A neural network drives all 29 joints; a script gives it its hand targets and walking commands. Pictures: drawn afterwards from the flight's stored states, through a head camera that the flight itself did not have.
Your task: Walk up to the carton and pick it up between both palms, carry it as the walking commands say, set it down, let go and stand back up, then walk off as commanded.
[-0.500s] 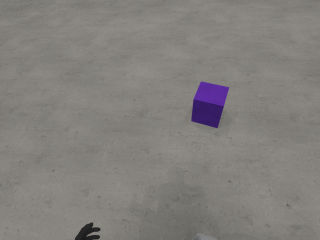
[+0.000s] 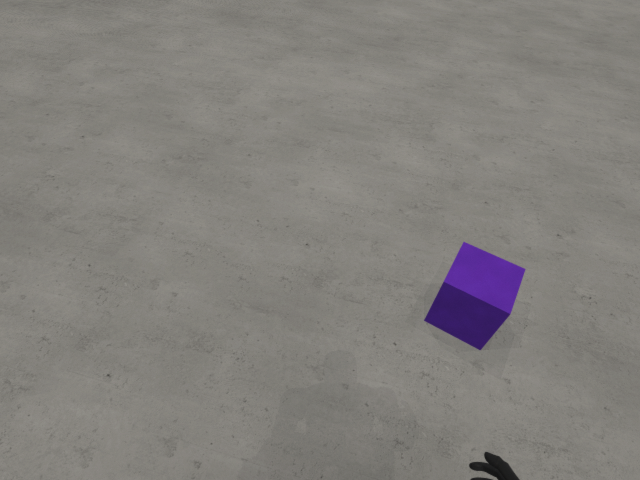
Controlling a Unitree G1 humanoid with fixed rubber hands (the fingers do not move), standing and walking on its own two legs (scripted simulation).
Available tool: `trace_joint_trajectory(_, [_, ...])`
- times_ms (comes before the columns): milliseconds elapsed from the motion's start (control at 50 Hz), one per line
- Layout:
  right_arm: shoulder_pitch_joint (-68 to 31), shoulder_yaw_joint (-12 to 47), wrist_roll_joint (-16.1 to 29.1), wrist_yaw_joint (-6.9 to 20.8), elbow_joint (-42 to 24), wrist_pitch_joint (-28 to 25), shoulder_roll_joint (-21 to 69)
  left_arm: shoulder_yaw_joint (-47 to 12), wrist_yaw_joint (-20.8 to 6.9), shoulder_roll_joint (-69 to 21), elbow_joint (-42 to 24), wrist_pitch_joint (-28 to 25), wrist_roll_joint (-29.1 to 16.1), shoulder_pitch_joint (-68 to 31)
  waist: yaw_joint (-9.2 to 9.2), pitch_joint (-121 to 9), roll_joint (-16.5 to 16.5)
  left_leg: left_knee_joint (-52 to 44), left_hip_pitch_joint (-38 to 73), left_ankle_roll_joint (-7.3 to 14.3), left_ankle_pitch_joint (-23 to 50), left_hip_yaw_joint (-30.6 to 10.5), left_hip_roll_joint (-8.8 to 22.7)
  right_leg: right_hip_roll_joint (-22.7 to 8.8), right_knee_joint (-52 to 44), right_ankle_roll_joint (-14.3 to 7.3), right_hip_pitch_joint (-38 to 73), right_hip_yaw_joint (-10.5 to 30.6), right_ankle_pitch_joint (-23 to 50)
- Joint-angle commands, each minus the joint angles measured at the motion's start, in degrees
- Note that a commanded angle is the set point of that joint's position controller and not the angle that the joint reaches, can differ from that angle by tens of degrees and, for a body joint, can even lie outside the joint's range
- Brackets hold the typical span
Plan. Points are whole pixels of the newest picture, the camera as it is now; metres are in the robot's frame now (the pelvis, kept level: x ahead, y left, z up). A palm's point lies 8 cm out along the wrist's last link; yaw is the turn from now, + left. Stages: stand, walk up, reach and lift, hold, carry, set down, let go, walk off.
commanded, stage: walk up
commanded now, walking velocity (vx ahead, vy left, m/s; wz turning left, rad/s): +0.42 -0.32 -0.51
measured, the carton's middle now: (472, 296) +0.83 -0.47 -0.64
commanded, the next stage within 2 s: none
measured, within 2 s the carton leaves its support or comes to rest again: neither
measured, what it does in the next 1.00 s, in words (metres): walks ahead, turning right: right foot, then left foot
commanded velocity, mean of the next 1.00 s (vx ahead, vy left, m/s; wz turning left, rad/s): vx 0.37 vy -0.21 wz -0.40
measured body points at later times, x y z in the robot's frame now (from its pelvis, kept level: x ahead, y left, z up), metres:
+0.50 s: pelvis +0.20 -0.11 -0.03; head +0.25 -0.13 +0.42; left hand +0.34 +0.11 -0.17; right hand +0.22 -0.40 -0.17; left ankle +0.14 +0.06 -0.65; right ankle +0.31 -0.19 -0.73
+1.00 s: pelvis +0.32 -0.13 +0.01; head +0.35 -0.13 +0.45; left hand +0.39 +0.11 -0.15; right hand +0.37 -0.41 -0.12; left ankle +0.34 -0.01 -0.73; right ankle +0.30 -0.19 -0.71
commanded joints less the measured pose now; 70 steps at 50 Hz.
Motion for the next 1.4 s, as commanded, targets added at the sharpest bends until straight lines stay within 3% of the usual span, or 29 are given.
trace_joint_trajectory(0, [16.7, -4.6, 1.7, -2.7, 2.9, 0.2, -13.1, 1.4, -2.2, 2.8, -8.7, 2.7, 1.4, -6.6, -4.90, -4.0, 4.0, -13.8, 17.4, 3.2, 44.6, -12.4, 22.2, -4.5, 9.2, 2.6, -23.4, 4.0, 6.8])
trace_joint_trajectory(60, [14.2, -3.6, 2.0, -2.1, 2.9, 0.0, -11.1, 1.2, -3.5, 1.7, -9.3, 3.0, 2.3, -10.6, -3.79, -0.2, 12.9, -17.4, 8.5, 2.7, 34.3, -9.1, 20.2, -5.3, 2.8, 2.7, -19.8, 2.2, 11.0])
trace_joint_trajectory(120, [17.0, -4.1, 1.5, -1.7, 2.0, -0.1, -11.5, 0.4, -4.2, 2.0, -11.8, 3.0, 2.6, -15.9, -4.22, 2.7, 9.2, -19.3, 10.3, 0.9, 36.5, -5.3, 16.5, -3.1, -9.6, 3.0, -19.5, -1.7, 13.8])
trace_joint_trajectory(180, [16.4, -5.0, 1.1, -1.3, 3.2, 0.8, -13.5, 0.3, -5.1, 4.1, -13.5, 3.2, 1.5, -19.5, -5.31, 6.4, 13.9, -20.9, 9.6, 0.4, 30.1, -3.5, 15.1, -2.2, -21.3, 2.9, -14.3, -3.5, 14.1])
trace_joint_trajectory(300, [10.4, -4.3, 1.9, -0.4, 1.0, 1.9, -18.3, 1.5, -3.2, 9.7, -7.9, 0.8, 1.7, 2.8, 3.60, -9.0, 7.1, 12.9, 6.1, -1.0, 45.1, 1.9, 12.0, 2.0, -32.8, -3.0, 15.0, -4.1, 8.9])
trace_joint_trajectory(320, [8.2, -3.1, 2.2, -0.2, -0.4, 1.8, -16.7, 2.2, -2.6, 11.7, -6.1, 0.0, 2.2, 8.5, 5.68, -10.4, -2.1, 26.1, -5.2, -2.2, 20.8, 2.6, 7.2, -2.2, -37.0, -5.8, 23.8, 3.2, 14.7])
trace_joint_trajectory(340, [7.4, -1.7, 2.6, 0.1, -3.1, 1.9, -11.5, 3.0, -2.2, 17.3, -5.3, -0.3, 2.0, 12.3, 4.18, -11.0, -17.2, 44.0, -20.3, -3.8, -20.0, 3.0, -4.5, -14.1, -46.0, -10.5, 27.7, 25.9, 29.5])
trace_joint_trajectory(360, [11.0, -1.7, 2.5, -0.3, -3.3, 1.9, -9.5, 3.6, -1.6, 18.1, -6.6, 0.0, 1.3, 8.5, 1.94, -12.1, -16.9, 47.4, -23.9, -2.4, -23.9, -6.2, -2.9, -16.5, -51.2, -10.9, 30.0, 34.7, 23.7])
trace_joint_trajectory(420, [9.5, -2.6, 1.5, -0.4, -1.1, 2.7, -10.5, 2.4, 0.0, 12.4, -8.5, -0.2, 1.3, -4.3, -2.63, -7.8, -4.3, 40.4, -16.8, -2.2, -15.6, -12.2, 1.5, -11.1, -56.3, -7.7, 13.7, 30.8, -8.2])
trace_joint_trajectory(480, [11.8, -2.4, 1.0, -0.1, 0.7, 4.1, -10.3, 1.1, 0.0, 10.1, -8.3, -1.1, 1.7, -7.8, -5.70, -8.2, -4.5, 36.2, -7.6, -2.7, -11.0, -8.5, 0.9, -7.8, -57.9, -4.5, 3.0, 23.2, -0.5])
trace_joint_trajectory(540, [8.9, -1.7, 0.9, 0.4, 0.8, 4.8, -8.1, 0.3, 1.0, 9.0, -5.3, -2.7, 1.1, -2.5, -4.87, -12.0, -2.9, 34.3, -9.7, -3.1, -6.7, -10.2, -0.1, -8.5, -57.6, -3.6, 9.1, 26.2, 6.1])
trace_joint_trajectory(680, [-5.2, -2.0, 1.2, 1.5, -2.3, 4.2, -8.4, 0.0, 1.5, 8.4, -2.0, -3.2, 1.2, 4.3, -0.91, -3.4, 1.6, 17.3, -14.3, -3.8, -4.7, -11.3, -0.6, -9.5, -61.4, -5.7, 11.4, 28.4, 3.2])
trace_joint_trajectory(720, [-7.0, -1.8, 1.1, 1.5, -2.5, 4.2, -7.8, 0.0, 1.5, 8.2, -2.2, -2.7, 1.1, 5.2, 0.21, -2.8, -1.5, 15.0, -15.2, -3.9, -4.9, -10.9, -0.9, -9.1, -61.5, -6.0, 13.1, 27.6, 1.3])
trace_joint_trajectory(780, [-5.4, -1.4, 1.4, 0.8, -1.9, 3.4, -6.9, 0.4, 1.4, 8.3, -1.8, -2.3, 1.4, 4.5, -0.62, -6.2, -2.9, 5.7, -6.9, -4.5, -6.7, -7.6, -3.4, -5.7, -56.7, -7.4, 13.3, 20.3, 13.6])
trace_joint_trajectory(840, [-3.7, -1.4, 1.4, 0.6, -1.0, 3.1, -5.8, -0.2, 1.7, 8.5, -0.6, -1.9, 1.2, 4.8, -2.02, -4.1, -1.0, 0.5, -2.0, -4.2, -7.9, -7.2, -4.7, -7.5, -56.0, -8.4, 8.3, 24.7, 13.1])
trace_joint_trajectory(880, [5.6, -1.8, 2.1, -1.2, 1.2, 2.4, -8.2, 0.2, 0.7, 8.0, -2.6, -0.6, 1.3, -0.4, -7.11, -7.5, -2.3, -14.6, 17.6, -1.8, 1.5, -8.2, -1.7, 0.4, -44.8, -5.3, -0.5, 16.2, 19.3])
trace_joint_trajectory(900, [15.4, -4.0, 1.5, -2.7, 3.5, 1.9, -13.1, 0.2, 0.6, 5.2, -4.5, -1.0, 1.5, -3.8, -11.10, -9.8, 4.6, -20.5, 28.2, 0.6, 2.0, -17.8, 8.6, 4.5, -33.3, -2.0, -9.8, 8.9, 16.7])
trace_joint_trajectory(920, [20.4, -5.4, 1.1, -4.0, 3.9, 2.2, -18.9, -0.2, 0.3, 3.5, -8.4, -1.2, 2.4, -5.5, -11.37, -12.1, 16.1, -20.1, 30.8, 5.2, 15.1, -34.9, 23.6, 7.6, -21.4, 1.2, -21.8, 4.0, -4.6])
trace_joint_trajectory(940, [17.0, -5.0, 1.6, -4.0, 3.9, 2.6, -19.2, 0.4, 0.4, 4.1, -6.5, -0.4, 2.4, -2.9, -7.71, -7.8, 11.1, -17.5, 24.5, 8.9, 23.4, -32.8, 28.4, 3.0, -12.4, 3.5, -22.7, 4.9, -7.5])
trace_joint_trajectory(1020, [8.8, -3.0, 1.8, -3.2, 1.8, 1.7, -12.9, -0.1, -1.2, 4.5, -5.7, 0.8, 1.6, -5.3, -5.68, -2.7, 4.8, -18.5, 17.1, 7.9, 25.0, -20.9, 20.2, -2.5, -9.1, 2.8, -20.5, 5.5, 2.0])
trace_joint_trajectory(1140, [11.4, -4.0, 1.0, -0.6, 3.5, 1.4, -13.0, -0.4, -2.9, 3.2, -7.6, 1.7, 1.1, -12.1, -3.86, 3.7, 14.7, -19.7, 3.7, 2.8, 25.7, -9.8, 12.1, -0.5, -26.9, 2.4, -3.8, -2.2, 8.7])
trace_joint_trajectory(1180, [15.2, -3.7, 0.3, -0.1, 4.5, 1.9, -11.9, -0.8, -2.4, 3.1, -6.6, 1.0, 0.4, -11.4, -4.36, 0.6, 12.5, -16.6, 2.8, 2.2, 28.6, -9.9, 9.8, 2.5, -32.3, 2.3, 3.1, -6.1, 7.1])
trace_joint_trajectory(1240, [16.7, -2.8, 0.7, 0.6, 2.6, 2.3, -11.0, 0.1, -1.2, 6.9, -2.5, -0.2, 0.6, -2.7, -0.91, -6.5, 2.8, 2.3, -1.7, -0.6, 25.8, -4.1, 5.9, 0.3, -41.6, -0.7, 19.2, -5.1, 13.1])
trace_joint_trajectory(1260, [16.3, -1.6, 1.1, 0.9, 0.7, 1.9, -8.8, 1.8, -0.6, 13.0, -1.1, -0.8, 0.4, 3.9, 1.52, -11.6, -10.0, 15.4, -11.8, -3.7, 11.5, -1.9, 0.5, -12.5, -44.4, -4.8, 28.0, 9.5, 20.8])
trace_joint_trajectory(1280, [13.9, -0.7, 1.5, 0.8, -1.6, 2.2, -6.6, 1.8, 0.4, 17.5, 0.1, -0.8, 0.6, 10.0, 3.15, -15.8, -21.7, 29.6, -17.3, -3.4, -22.1, -2.2, -4.9, -23.0, -51.3, -11.5, 32.2, 23.3, 31.8])
trace_joint_trajectory(1300, [11.8, -1.8, 1.3, 0.8, -0.6, 2.0, -7.4, 0.7, 1.1, 14.6, 1.0, -1.3, 0.4, 8.3, 1.93, -16.3, -10.4, 35.7, -17.6, -2.8, -22.9, -7.1, -2.2, -20.9, -47.3, -14.5, 32.0, 20.2, 37.8])
trace_joint_trajectory(1320, [10.0, -1.6, 1.2, 0.9, 0.1, 2.0, -7.5, 0.3, 1.6, 13.0, 0.8, -1.9, 0.6, 7.1, 1.64, -15.0, -6.8, 34.9, -19.2, -2.9, -21.5, -8.7, -1.1, -20.3, -45.2, -14.5, 29.9, 17.7, 44.7])
trace_joint_trajectory(1360, [11.4, -1.4, 0.9, 1.0, 0.3, 2.0, -7.9, 0.4, 2.3, 11.2, -1.5, -1.9, 0.3, -2.8, -1.51, -10.9, -6.1, 27.0, -14.0, -1.3, -17.0, -10.4, 0.7, -15.4, -45.9, -11.1, 22.2, 10.4, 39.1])
trace_joint_trajectory(1380, [13.3, -0.2, 1.9, 0.4, 2.9, 3.1, -4.5, -0.6, 2.9, 8.0, -2.5, -2.3, 0.1, -7.2, -4.47, -7.0, -4.2, 22.0, -8.7, -2.2, -15.5, -10.7, 0.0, -15.4, -46.0, -10.7, 14.9, 10.2, 60.8])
